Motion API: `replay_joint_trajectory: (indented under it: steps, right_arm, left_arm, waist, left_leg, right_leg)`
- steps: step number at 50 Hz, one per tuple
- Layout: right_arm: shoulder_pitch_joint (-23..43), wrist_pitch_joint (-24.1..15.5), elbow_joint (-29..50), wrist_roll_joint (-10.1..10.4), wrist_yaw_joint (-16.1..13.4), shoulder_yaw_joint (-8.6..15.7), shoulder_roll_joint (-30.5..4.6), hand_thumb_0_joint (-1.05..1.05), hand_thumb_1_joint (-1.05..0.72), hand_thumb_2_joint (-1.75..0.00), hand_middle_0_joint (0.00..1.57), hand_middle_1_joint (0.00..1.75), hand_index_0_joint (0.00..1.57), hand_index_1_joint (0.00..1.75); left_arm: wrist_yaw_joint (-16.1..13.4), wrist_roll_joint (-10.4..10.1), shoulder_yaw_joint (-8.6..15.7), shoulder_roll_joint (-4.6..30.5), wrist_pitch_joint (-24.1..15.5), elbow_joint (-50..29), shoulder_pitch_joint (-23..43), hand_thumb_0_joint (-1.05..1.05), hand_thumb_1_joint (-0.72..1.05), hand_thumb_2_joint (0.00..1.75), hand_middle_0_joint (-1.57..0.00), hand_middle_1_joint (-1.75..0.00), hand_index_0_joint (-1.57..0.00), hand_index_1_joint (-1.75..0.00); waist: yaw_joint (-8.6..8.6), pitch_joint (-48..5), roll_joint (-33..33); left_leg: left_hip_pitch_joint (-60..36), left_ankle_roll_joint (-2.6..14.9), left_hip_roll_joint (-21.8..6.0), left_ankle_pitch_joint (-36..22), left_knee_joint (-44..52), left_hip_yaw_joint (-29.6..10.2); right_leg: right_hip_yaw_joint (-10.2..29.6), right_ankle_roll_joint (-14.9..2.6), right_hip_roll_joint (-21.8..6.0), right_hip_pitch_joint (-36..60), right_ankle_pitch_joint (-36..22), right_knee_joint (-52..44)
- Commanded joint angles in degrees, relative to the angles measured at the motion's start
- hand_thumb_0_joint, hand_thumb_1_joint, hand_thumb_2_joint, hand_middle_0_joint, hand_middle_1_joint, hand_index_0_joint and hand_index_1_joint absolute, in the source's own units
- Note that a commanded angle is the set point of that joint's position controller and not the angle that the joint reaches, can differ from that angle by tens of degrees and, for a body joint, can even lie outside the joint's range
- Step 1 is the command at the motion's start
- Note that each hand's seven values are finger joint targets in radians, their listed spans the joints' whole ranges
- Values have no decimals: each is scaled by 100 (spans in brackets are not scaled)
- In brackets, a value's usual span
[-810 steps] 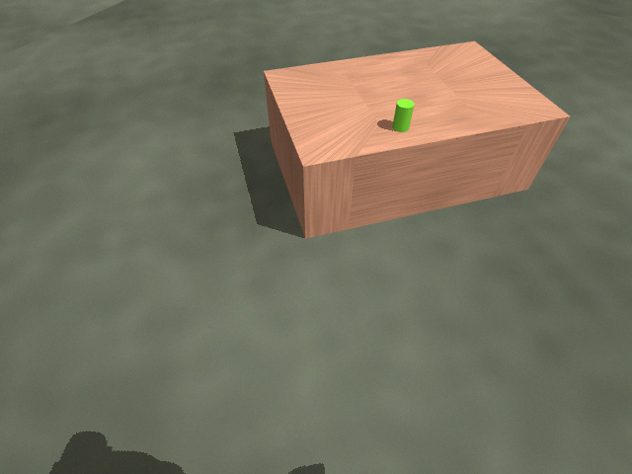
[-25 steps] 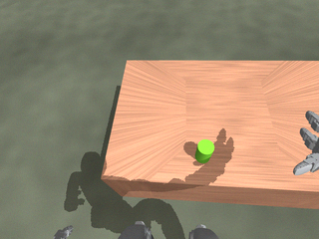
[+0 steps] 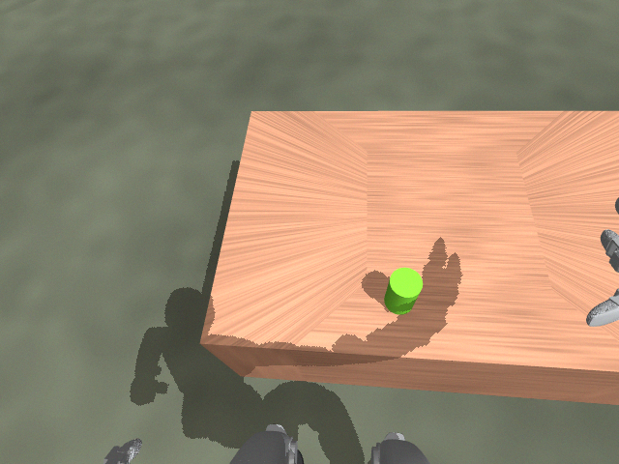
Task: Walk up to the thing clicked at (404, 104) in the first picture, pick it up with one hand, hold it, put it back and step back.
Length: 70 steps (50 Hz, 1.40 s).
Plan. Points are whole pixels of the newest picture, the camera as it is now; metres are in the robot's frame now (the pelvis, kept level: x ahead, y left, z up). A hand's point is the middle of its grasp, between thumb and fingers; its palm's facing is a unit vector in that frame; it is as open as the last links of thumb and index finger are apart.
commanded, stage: approach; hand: right
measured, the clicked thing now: (402, 292) +0.44 -0.13 -0.28
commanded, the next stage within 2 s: close in in 0.48 s
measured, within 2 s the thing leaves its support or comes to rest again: neither
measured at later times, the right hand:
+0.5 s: hand (476, 292) +0.41 -0.25 -0.20, palm faces -0.07 +1.00 +0.04, open 17.5 cm
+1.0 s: hand (415, 300) +0.42 -0.15 -0.26, palm faces -0.06 +1.00 -0.01, open 17.7 cm
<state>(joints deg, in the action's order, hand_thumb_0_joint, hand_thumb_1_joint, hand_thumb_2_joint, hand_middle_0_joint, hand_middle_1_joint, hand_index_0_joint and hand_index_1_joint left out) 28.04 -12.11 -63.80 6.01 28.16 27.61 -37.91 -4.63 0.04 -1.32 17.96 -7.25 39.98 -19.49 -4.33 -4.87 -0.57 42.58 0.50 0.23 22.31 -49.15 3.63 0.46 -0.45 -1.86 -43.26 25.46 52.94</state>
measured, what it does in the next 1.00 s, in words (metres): lowers itself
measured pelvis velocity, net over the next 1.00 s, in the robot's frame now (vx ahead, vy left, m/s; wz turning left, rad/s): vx -0.09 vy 0.00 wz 0.03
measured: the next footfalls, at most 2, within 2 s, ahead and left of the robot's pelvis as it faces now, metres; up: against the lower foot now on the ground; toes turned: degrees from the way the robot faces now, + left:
none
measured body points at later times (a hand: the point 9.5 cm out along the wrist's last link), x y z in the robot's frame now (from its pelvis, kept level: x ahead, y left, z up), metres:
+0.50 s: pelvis -0.06 +0.00 -0.22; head +0.14 -0.04 +0.18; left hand +0.06 +0.26 -0.33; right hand +0.41 -0.30 -0.20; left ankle +0.01 +0.12 -0.69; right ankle +0.00 -0.11 -0.69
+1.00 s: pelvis -0.09 +0.00 -0.28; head +0.10 -0.02 +0.13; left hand -0.01 +0.28 -0.40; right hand +0.41 -0.20 -0.26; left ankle +0.01 +0.12 -0.69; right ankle -0.01 -0.11 -0.69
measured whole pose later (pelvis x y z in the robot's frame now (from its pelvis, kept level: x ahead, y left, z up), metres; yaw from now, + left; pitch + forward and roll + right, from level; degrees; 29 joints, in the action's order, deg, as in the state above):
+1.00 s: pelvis -0.09 +0.00 -0.28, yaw +2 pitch +35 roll +3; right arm 46.7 -27.7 -54.2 5.5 11.5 18.8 -20.6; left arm 1.9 3.3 0.0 16.0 -4.7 39.4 -11.3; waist -7.4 -11.3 1.8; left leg 113.4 1.0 -2.1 34.9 -113.1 3.6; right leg 1.4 -1.4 -1.1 -113.7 38.2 116.5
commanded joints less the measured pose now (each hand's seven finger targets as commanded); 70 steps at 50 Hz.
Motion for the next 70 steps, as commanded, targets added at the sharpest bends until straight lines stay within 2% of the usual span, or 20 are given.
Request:
replay_joint_trajectory:
  steps: [1, 6, 12, 15, 19, 23, 25, 29, 33, 37, 39, 41, 44, 46, 47, 48, 50, 57, 64, 70]
  right_arm:
    - [1167, -621, 210, 277, 173, 204, -1232, 0, 61, -8, 3, 6, 4, 6]
    - [1798, -1607, 798, 633, 514, 164, -857, 0, 54, -8, 4, 5, 5, 5]
    - [2413, -2582, 1271, 1022, 832, 553, -1117, 0, 49, -5, 7, 4, 7, 4]
    - [2811, -2771, 1154, 1002, 947, 651, -1217, 0, 54, -3, 7, 3, 7, 3]
    - [3086, -2746, 1045, 913, 892, 963, -1512, 0, 58, -4, 6, 4, 6, 4]
    - [3632, -2591, 1208, 765, 698, 792, -1283, 0, 57, -5, 5, 5, 5, 5]
    - [3574, -2450, 927, 614, 558, 480, -794, 0, 57, -5, 5, 5, 5, 5]
    - [3504, -2273, 1063, 339, 84, 315, -590, 0, 55, -5, 6, 5, 5, 5]
    - [4017, -2323, 1883, 330, -389, 115, -286, 0, 58, -4, 5, 4, 5, 4]
    - [4104, -2355, 2080, 249, -942, -208, 90, 0, 58, -4, 5, 4, 5, 4]
    - [4472, -2355, 2815, 105, -1215, -253, -159, 0, 56, -5, 5, 4, 5, 4]
    - [4333, -2160, 2392, -16, -1371, -705, 412, 0, 58, -4, 5, 5, 4, 5]
    - [4148, -2001, 2054, -24, -1575, -802, 740, 0, 61, -5, 4, 5, 4, 5]
    - [4204, -1950, 2497, -81, -1715, -579, 185, 0, 61, -4, 4, 5, 4, 5]
    - [3715, -1833, 1822, -64, -1722, -799, 704, 0, 61, -4, 4, 5, 4, 5]
    - [3843, -1875, 2119, 26, -1743, -874, 899, 0, 61, -4, 5, 5, 4, 5]
    - [3584, -1897, 1985, 83, -1818, -581, 650, 0, 61, -5, 4, 5, 4, 5]
    - [3299, -2142, 2404, 24, -1903, -611, 888, 0, 56, -5, 6, 5, 5, 5]
    - [3471, -2291, 2935, -75, -2014, -1101, 1403, 0, 59, 0, 14, 2, 13, 2]
    - [3387, -2138, 2888, -115, -2237, -1176, 1523, 0, 58, -1, 23, 9, 22, 9]
  left_arm:
    - [-3, 11, 322, 955, -210, -332, -405, 0, 90, 90, -19, -29, -19, -29]
    - [122, 95, 314, 944, -399, -542, -148, 0, 88, 91, -19, -29, -18, -30]
    - [116, 190, 222, 1022, -475, -619, -101, 0, 89, 91, -18, -29, -17, -30]
    - [96, 244, 229, 1076, -495, -532, -90, 0, 91, 91, -17, -29, -17, -29]
    - [139, 354, 209, 1104, -461, -401, -77, 0, 91, 90, -17, -29, -17, -29]
    - [229, 437, 208, 1084, -410, -389, -47, 0, 91, 90, -18, -29, -18, -29]
    - [291, 456, 227, 1006, -362, -347, 1, 0, 91, 91, -18, -29, -18, -29]
    - [408, 463, 296, 1064, -225, -326, 21, 0, 91, 90, -18, -29, -18, -29]
    - [541, 442, 347, 1008, -121, -368, 120, 0, 90, 88, -18, -29, -19, -28]
    - [583, 423, 422, 983, -60, -324, 170, 0, 91, 89, -18, -29, -19, -28]
    - [572, 424, 473, 1025, -8, -429, 160, 0, 90, 89, -18, -29, -18, -28]
    - [542, 386, 537, 1050, 56, -437, 116, 0, 91, 89, -18, -29, -18, -28]
    - [549, 330, 545, 994, 84, -317, 43, 0, 91, 91, -19, -29, -19, -29]
    - [522, 302, 641, 1118, 160, -361, -62, 0, 91, 90, -19, -29, -19, -29]
    - [547, 281, 554, 995, 170, -359, -11, 0, 91, 91, -19, -29, -19, -29]
    - [564, 289, 565, 938, 164, -405, 26, 0, 90, 91, -19, -29, -18, -29]
    - [552, 248, 508, 859, 171, -421, 76, 0, 89, 92, -19, -29, -18, -29]
    - [633, 297, 535, 721, 284, -557, 132, 0, 88, 92, -19, -29, -18, -30]
    - [649, 388, 705, 856, 365, -406, -58, 0, 80, 98, -19, -28, -15, -31]
    - [675, 355, 725, 881, 459, -450, 31, 0, 84, 99, -19, -28, -16, -32]
  waist:
    - [-61, -1297, 212]
    - [-53, -2312, 611]
    - [-54, -3341, 1062]
    - [-175, -3562, 1112]
    - [-78, -4149, 1251]
    - [-183, -4875, 1466]
    - [-286, -4675, 1197]
    - [-297, -4696, 1085]
    - [-325, -4723, 1187]
    - [-352, -4133, 1034]
    - [-264, -4776, 1366]
    - [-465, -4585, 1256]
    - [-466, -4038, 940]
    - [-350, -4339, 1015]
    - [-418, -4052, 636]
    - [-444, -3882, 596]
    - [-335, -3780, 426]
    - [-264, -4129, 331]
    - [-469, -4724, 745]
    - [-404, -4522, 663]
  left_leg:
    - [-71, 160, 35, -1343, -58, -223]
    - [1546, 148, 79, -651, -1359, -227]
    - [2836, 179, 88, -417, -2879, -204]
    - [3422, 163, 57, -337, -3420, -206]
    - [3572, 154, 11, -526, -4020, -228]
    - [3673, 163, 6, -544, -4462, -225]
    - [3942, 172, 25, -379, -4675, -137]
    - [4420, 167, 3, -3, -4970, -57]
    - [4811, 205, -39, 295, -5272, 21]
    - [5244, 194, -68, 1048, -5265, 15]
    - [5010, 200, -82, 1006, -5245, -47]
    - [5022, 197, -74, 1188, -5145, -20]
    - [5243, 179, -76, 1376, -5092, -23]
    - [4914, 184, -92, 1266, -4990, -106]
    - [4920, 165, -83, 1276, -4958, -63]
    - [4920, 171, -79, 1232, -4983, -82]
    - [4756, 169, -79, 1085, -4947, -138]
    - [4091, 134, -79, 284, -4869, -362]
    - [4174, 160, -97, -601, -5065, -217]
    - [4397, 194, -103, -192, -4983, -155]
  right_leg:
    - [243, -137, 69, 270, -1775, -31]
    - [330, -100, 35, -336, -1359, 1163]
    - [431, -22, 47, -1596, -1251, 2506]
    - [467, -20, 38, -2133, -1115, 3175]
    - [404, 17, 32, -2572, -1232, 3865]
    - [341, 12, 54, -2944, -1139, 4345]
    - [383, -9, 69, -3427, -867, 4505]
    - [452, -11, 93, -3764, -359, 4687]
    - [464, -8, 150, -4097, 89, 4889]
    - [423, -47, 180, -4707, 1286, 4786]
    - [343, -43, 199, -4348, 1328, 4741]
    - [440, -51, 199, -4325, 1691, 4524]
    - [481, -85, 200, -4825, 1971, 4518]
    - [382, -92, 208, -4666, 1722, 4532]
    - [380, -120, 203, -4842, 1690, 4554]
    - [338, -138, 213, -5105, 1608, 4616]
    - [234, -172, 229, -5274, 1329, 4706]
    - [60, -223, 228, -5202, 513, 4876]
    - [167, -131, 201, -4119, -468, 4926]
    - [209, -103, 224, -4080, -157, 4733]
